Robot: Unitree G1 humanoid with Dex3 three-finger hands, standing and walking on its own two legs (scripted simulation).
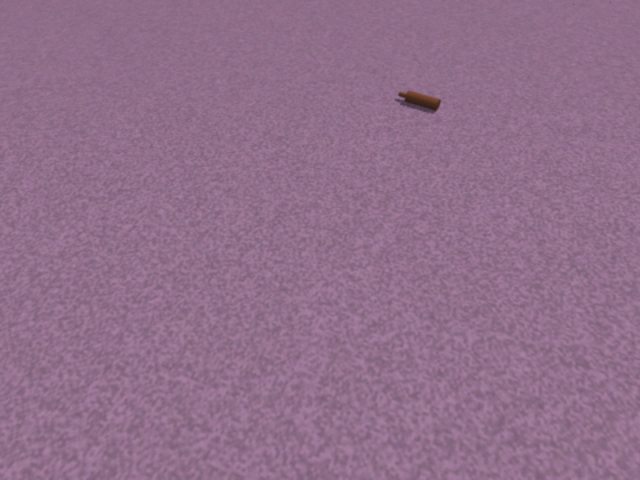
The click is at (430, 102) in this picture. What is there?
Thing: lying bottle
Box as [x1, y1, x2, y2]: [398, 91, 440, 110]
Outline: 398,94 400,96 403,96 405,98 405,101 435,110 437,109 440,99 412,91 408,91 406,93 399,92
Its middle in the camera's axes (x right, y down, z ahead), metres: +0.57 -0.85 +2.30
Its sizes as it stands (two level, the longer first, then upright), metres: 0.248 0.065 0.065
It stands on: the floor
